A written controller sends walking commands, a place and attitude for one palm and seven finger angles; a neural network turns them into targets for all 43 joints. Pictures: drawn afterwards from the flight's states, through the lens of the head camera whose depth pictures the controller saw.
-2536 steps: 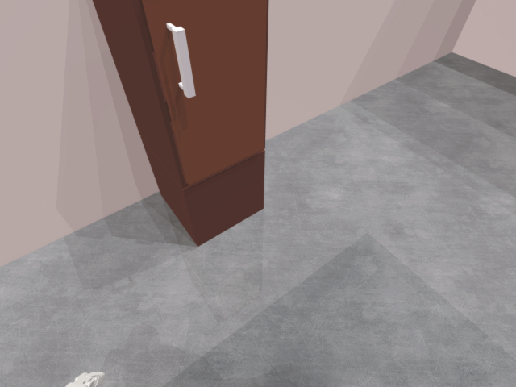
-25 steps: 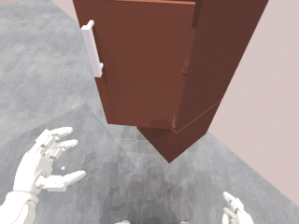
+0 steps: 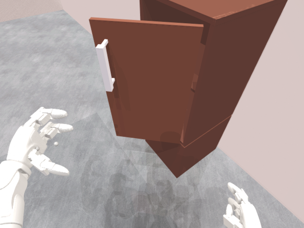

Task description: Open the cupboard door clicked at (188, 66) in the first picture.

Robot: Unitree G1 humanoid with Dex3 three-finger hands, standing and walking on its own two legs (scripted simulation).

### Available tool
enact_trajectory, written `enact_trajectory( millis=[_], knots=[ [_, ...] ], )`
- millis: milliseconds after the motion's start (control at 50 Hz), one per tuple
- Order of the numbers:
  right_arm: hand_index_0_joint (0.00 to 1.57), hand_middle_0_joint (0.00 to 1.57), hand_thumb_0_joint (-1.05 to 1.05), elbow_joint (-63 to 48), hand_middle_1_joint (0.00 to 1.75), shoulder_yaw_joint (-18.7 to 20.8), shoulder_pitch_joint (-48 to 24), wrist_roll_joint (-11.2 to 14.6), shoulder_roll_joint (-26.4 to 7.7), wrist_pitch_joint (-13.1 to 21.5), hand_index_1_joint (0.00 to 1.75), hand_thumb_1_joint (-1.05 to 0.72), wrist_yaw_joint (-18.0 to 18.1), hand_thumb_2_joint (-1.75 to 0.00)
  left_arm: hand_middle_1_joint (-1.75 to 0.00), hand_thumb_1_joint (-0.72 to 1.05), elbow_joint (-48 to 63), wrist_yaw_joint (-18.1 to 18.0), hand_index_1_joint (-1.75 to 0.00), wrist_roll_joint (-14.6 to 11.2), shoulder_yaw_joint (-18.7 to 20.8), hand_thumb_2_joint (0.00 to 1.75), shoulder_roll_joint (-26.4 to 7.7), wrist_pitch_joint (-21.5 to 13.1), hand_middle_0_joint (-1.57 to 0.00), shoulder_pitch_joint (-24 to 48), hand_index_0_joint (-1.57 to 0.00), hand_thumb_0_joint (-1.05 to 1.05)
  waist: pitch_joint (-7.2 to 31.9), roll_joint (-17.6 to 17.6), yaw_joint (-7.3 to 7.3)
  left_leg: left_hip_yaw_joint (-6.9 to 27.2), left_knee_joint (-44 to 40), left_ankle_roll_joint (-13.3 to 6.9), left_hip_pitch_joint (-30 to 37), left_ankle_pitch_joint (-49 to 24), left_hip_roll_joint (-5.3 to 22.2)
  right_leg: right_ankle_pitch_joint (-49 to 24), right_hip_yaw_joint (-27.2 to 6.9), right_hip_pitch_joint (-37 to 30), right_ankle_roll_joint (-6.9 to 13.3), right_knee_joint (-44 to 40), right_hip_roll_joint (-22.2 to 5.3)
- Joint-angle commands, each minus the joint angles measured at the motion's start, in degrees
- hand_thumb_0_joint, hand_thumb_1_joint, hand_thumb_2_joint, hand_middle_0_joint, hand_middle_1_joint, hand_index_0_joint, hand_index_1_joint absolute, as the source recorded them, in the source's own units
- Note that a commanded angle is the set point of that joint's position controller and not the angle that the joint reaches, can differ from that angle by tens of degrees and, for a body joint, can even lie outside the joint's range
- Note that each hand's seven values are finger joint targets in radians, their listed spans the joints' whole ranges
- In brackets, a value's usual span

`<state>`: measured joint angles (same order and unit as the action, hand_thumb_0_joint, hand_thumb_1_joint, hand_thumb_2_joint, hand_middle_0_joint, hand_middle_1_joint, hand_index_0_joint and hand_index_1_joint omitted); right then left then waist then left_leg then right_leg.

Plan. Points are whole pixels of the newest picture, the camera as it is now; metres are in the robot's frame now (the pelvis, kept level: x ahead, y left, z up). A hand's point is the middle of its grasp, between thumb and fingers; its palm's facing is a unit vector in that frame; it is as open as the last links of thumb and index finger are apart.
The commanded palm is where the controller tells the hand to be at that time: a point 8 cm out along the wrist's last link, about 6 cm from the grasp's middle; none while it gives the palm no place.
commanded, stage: raise the hand with hooked fingers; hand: left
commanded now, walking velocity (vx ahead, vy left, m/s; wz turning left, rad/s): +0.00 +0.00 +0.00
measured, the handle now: (107, 66) +0.58 +0.21 +0.12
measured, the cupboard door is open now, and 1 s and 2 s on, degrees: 46 46 46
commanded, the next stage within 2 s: move the hooked fingers beside the handle in 0.72 s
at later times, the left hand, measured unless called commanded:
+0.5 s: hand (60, 125) +0.30 +0.25 +0.14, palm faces -0.01 -1.00 -0.04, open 14.0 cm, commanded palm +0.27 +0.30 +0.15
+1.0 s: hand (56, 123) +0.31 +0.26 +0.14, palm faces +0.02 -1.00 -0.03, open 14.0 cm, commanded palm +0.30 +0.31 +0.14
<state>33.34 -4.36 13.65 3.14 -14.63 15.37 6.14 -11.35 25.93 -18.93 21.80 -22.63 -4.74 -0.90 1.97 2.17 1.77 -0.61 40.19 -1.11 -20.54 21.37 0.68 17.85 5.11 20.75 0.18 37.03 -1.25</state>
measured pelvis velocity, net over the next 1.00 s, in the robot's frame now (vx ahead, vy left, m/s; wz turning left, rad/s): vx -0.01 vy -0.01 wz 0.00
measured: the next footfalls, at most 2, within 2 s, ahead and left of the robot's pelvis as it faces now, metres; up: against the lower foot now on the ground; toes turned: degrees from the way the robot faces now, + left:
none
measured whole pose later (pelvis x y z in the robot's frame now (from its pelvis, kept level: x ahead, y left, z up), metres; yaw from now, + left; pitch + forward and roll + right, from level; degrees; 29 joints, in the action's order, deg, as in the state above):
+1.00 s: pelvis -0.01 -0.01 +0.01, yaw +0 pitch +1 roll -1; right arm 35.5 -4.1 14.4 3.9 -15.9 13.2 7.7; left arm -28.5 29.2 -17.5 24.8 -26.5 -3.2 14.6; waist 0.7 2.1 1.4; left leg -0.6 34.6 -0.2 -17.2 18.0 0.9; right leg 15.4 5.1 18.1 1.2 32.9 -0.8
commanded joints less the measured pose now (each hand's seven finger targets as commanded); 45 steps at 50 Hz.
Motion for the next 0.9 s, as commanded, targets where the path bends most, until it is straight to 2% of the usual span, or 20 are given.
enact_trajectory(
  millis=[0, 60, 140, 200, 220, 260, 340, 360, 420, 460, 540, 560, 620, 640, 700, 760, 800, 820, 860, 880],
  knots=[
    [0.20, 0.20, 0.00, -8.1, 0.30, 3.5, -3.4, 0.4, -8.3, 2.2, 0.30, -0.90, 1.0, -0.90, -1.20, -0.50, 10.0, 1.0, -1.20, -1.8, 7.2, 0.30, -15.6, -2.3, -0.30, 17.0, -0.30, 0.00, 10.3, 2.5, -0.54, 2.7, -8.5, 0.0, 4.9, -14.5, -0.7, -11.6, -1.6, -5.6, 1.4, -5.5, 2.1],
    [0.20, 0.20, 0.00, -7.8, 0.30, 3.2, -3.4, 0.4, -8.5, 1.9, 0.30, -0.90, 1.2, -0.90, -1.20, -0.50, 7.2, 2.0, -1.20, -1.9, 7.8, 0.30, -17.1, -1.6, -0.30, 19.2, -0.30, 0.00, 9.4, 1.7, -0.48, 2.5, -8.8, -0.2, 5.3, -14.9, -0.8, -12.5, -2.1, -6.2, 1.5, -6.4, 2.1],
    [0.20, 0.20, 0.00, -7.6, 0.30, 3.3, -3.4, 0.5, -8.5, 1.7, 0.30, -0.90, 1.4, -0.90, -1.20, -0.50, 6.2, 2.9, -1.20, -1.8, 9.2, 0.30, -19.4, -1.1, -0.30, 23.0, -0.30, 0.00, 12.0, 3.2, -0.38, 2.3, -9.4, -0.3, 7.1, -16.9, -0.9, -14.9, -2.2, -8.0, 1.4, -7.0, 1.6],
    [0.20, 0.20, 0.00, -7.5, 0.30, 3.3, -3.2, 0.6, -8.6, 1.5, 0.30, -0.90, 1.4, -0.90, -1.20, -0.50, 4.6, 3.5, -1.20, -2.0, 10.3, 0.30, -21.0, -0.5, -0.30, 25.2, -0.30, 0.00, 12.1, 2.5, -0.27, 2.1, -9.9, -0.4, 7.6, -18.0, -0.9, -16.3, -2.4, -9.0, 1.3, -7.5, 1.7],
    [0.20, 0.20, 0.00, -7.4, 0.30, 3.3, -3.0, 0.7, -8.6, 1.3, 0.30, -0.90, 1.3, -0.90, -1.20, -0.50, 1.3, 3.8, -1.20, -2.1, 9.2, 0.30, -19.1, 0.2, -0.30, 23.0, -0.30, 0.00, 10.5, 1.2, -0.43, 1.8, -9.9, -0.4, 6.7, -17.2, -1.0, -15.9, -2.4, -8.1, 1.2, -7.9, 1.6],
    [0.20, 0.20, 0.00, -7.5, 0.30, 3.5, -2.8, 0.8, -8.9, 1.1, 0.30, -0.90, 0.9, -0.90, -1.20, -0.50, -1.2, 4.8, -1.20, -2.6, 8.2, 0.30, -17.6, 0.9, -0.30, 20.8, -0.30, 0.00, 8.7, -1.1, -0.10, 1.6, -9.9, -0.5, 5.7, -17.3, -1.0, -16.7, -2.6, -8.2, 1.1, -7.9, 1.5],
    [0.20, 0.20, 0.00, -8.6, 0.30, 4.1, -3.2, 0.8, -9.1, 0.9, 0.30, -0.90, 0.4, -0.90, -1.20, -0.50, 2.0, 4.6, -1.20, -2.2, 9.3, 0.30, -19.2, 0.6, -0.30, 21.9, -0.30, 0.00, 12.0, 0.5, 0.20, 1.2, -9.8, -0.6, 6.2, -17.3, -1.2, -16.4, -3.0, -8.8, 1.0, -7.5, 1.1],
    [0.20, 0.20, 0.00, -8.7, 0.30, 3.9, -3.4, 0.6, -9.0, 0.8, 0.30, -0.90, 0.3, -0.90, -1.20, -0.50, 3.1, 4.3, -1.20, -2.4, 9.9, 0.30, -20.2, 0.4, -0.30, 22.4, -0.30, 0.00, 11.6, 0.8, 0.63, 1.0, -9.5, -0.5, 6.2, -17.6, -1.2, -17.0, -3.5, -9.5, 1.1, -7.4, 1.2],
    [0.20, 0.20, 0.00, -8.6, 0.30, 4.0, -3.3, 0.7, -8.6, 0.9, 0.30, -0.90, 0.6, -0.90, -1.20, -0.50, 5.0, 3.1, -1.20, -2.4, 10.7, 0.30, -20.0, -1.1, -0.30, 23.1, -0.30, 0.00, 12.3, 1.2, 0.17, 0.8, -9.9, -0.6, 6.7, -17.0, -1.2, -16.1, -3.4, -9.5, 0.9, -7.8, 1.2],
    [0.20, 0.20, 0.00, -8.4, 0.30, 3.9, -3.2, 0.4, -8.7, 1.0, 0.30, -0.90, 0.7, -0.90, -1.20, -0.50, 6.8, 2.4, -1.20, -2.2, 11.7, 0.30, -21.5, -2.0, -0.30, 23.7, -0.30, 0.00, 12.6, 2.1, 0.53, 0.7, -10.0, -0.7, 7.3, -17.5, -1.1, -16.7, -3.6, -10.1, 1.1, -7.7, 1.3],
    [0.20, 0.20, 0.00, -7.8, 0.30, 3.9, -3.2, 0.7, -8.5, 1.1, 0.30, -0.90, 1.2, -0.90, -1.20, -0.50, 3.7, 2.2, -1.20, -1.6, 10.1, 0.30, -19.2, -1.5, -0.30, 23.3, -0.30, 0.00, 10.4, 2.9, -0.19, 0.5, -10.7, -0.6, 7.0, -15.8, -1.1, -15.4, -3.5, -8.7, 0.9, -8.5, 1.2],
    [0.20, 0.20, 0.00, -7.9, 0.30, 3.8, -3.1, 0.6, -8.6, 1.0, 0.30, -0.90, 1.2, -0.90, -1.20, -0.50, 3.2, 2.5, -1.20, -1.8, 10.0, 0.30, -19.5, -1.1, -0.30, 23.5, -0.30, 0.00, 9.9, 0.8, -0.03, 0.6, -10.7, -0.7, 6.6, -15.6, -1.0, -15.2, -3.6, -8.8, 0.9, -8.6, 1.3],
    [0.20, 0.20, 0.00, -7.9, 0.30, 3.8, -3.5, 0.9, -8.4, 1.0, 0.30, -0.90, 1.5, -0.90, -1.20, -0.50, 3.6, 2.8, -1.20, -1.4, 8.8, 0.30, -18.7, -0.9, -0.30, 24.5, -0.30, 0.00, 10.3, 3.2, -0.39, 0.6, -10.9, -0.7, 7.1, -14.3, -1.2, -13.4, -3.6, -8.3, 0.8, -9.0, 1.1],
    [0.20, 0.20, 0.00, -7.9, 0.30, 3.8, -3.6, 0.9, -8.4, 1.2, 0.30, -0.90, 1.5, -0.90, -1.20, -0.50, 3.9, 2.8, -1.20, -1.4, 8.7, 0.30, -18.7, -1.1, -0.30, 24.7, -0.30, 0.00, 10.1, 2.6, -0.56, 0.8, -11.1, -0.7, 7.5, -14.2, -1.2, -13.2, -3.4, -7.9, 0.9, -9.1, 1.2],
    [0.20, 0.20, 0.00, -7.9, 0.30, 3.7, -3.6, 0.6, -8.6, 1.2, 0.30, -0.90, 1.4, -0.90, -1.20, -0.50, 3.4, 3.1, -1.20, -1.9, 9.9, 0.30, -19.5, -1.2, -0.30, 24.0, -0.30, 0.00, 11.2, 0.7, -0.10, 1.0, -11.1, -0.7, 7.2, -15.1, -1.2, -14.4, -3.4, -9.4, 0.9, -8.8, 1.3],
    [0.20, 0.20, 0.00, -7.7, 0.30, 3.6, -3.6, 0.6, -8.5, 1.3, 0.30, -0.90, 1.3, -0.90, -1.20, -0.50, 3.2, 3.3, -1.20, -2.1, 9.8, 0.30, -19.3, -1.3, -0.30, 23.8, -0.30, 0.00, 10.6, 1.7, 0.10, 0.8, -11.0, -0.6, 7.7, -15.8, -1.2, -15.3, -3.3, -9.1, 1.0, -8.8, 1.4],
    [0.20, 0.20, 0.00, -7.6, 0.30, 3.6, -3.7, 0.8, -8.5, 1.1, 0.30, -0.90, 1.3, -0.90, -1.20, -0.50, 1.6, 3.4, -1.20, -1.9, 9.2, 0.30, -18.7, -0.9, -0.30, 24.0, -0.30, 0.00, 9.5, 0.8, -0.34, 0.9, -11.3, -0.6, 6.8, -14.0, -1.2, -13.4, -3.3, -8.0, 0.9, -9.2, 1.3],
    [0.20, 0.20, 0.00, -7.2, 0.30, 3.5, -3.7, 0.8, -8.6, 1.0, 0.30, -0.90, 1.5, -0.90, -1.20, -0.50, 0.6, 3.4, -1.20, -1.8, 8.6, 0.30, -18.6, -0.9, -0.30, 26.5, -0.30, 0.00, 8.0, 0.5, -1.01, 0.8, -11.4, -0.6, 6.2, -12.6, -1.1, -11.8, -3.5, -6.9, 0.7, -9.7, 1.3],
    [0.20, 0.20, 0.00, -6.6, 0.30, 3.6, -3.1, 0.8, -9.1, 0.7, 0.30, -0.90, 1.8, -0.90, -1.20, -0.50, -1.9, 3.3, -1.20, -1.4, 9.2, 0.30, -20.6, -1.1, -0.30, 30.1, -0.30, 0.00, 7.2, -1.1, -1.40, 1.1, -11.3, -0.6, 5.5, -10.8, -1.0, -9.0, -3.7, -6.0, 0.8, -10.0, 1.4],
    [0.20, 0.20, 0.00, -6.5, 0.30, 3.4, -3.3, 0.9, -9.1, 0.8, 0.30, -0.90, 1.9, -0.90, -1.20, -0.50, -2.7, 3.6, -1.20, -1.1, 7.5, 0.30, -19.8, -1.3, -0.30, 33.4, -0.30, 0.00, 7.0, -0.2, -2.14, 1.1, -11.3, -0.6, 5.3, -9.6, -1.1, -7.7, -4.0, -5.1, 0.7, -10.1, 1.2]
  ],
)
